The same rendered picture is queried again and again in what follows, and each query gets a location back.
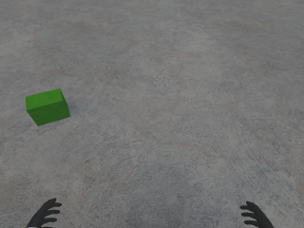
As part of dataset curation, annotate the robot left hand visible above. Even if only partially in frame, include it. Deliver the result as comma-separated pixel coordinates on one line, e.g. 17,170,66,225
26,198,62,228

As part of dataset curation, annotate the carton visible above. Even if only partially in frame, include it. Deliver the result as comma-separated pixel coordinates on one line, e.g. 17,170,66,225
26,88,70,126

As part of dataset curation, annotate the robot right hand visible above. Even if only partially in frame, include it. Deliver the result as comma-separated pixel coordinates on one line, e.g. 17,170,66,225
239,200,274,228

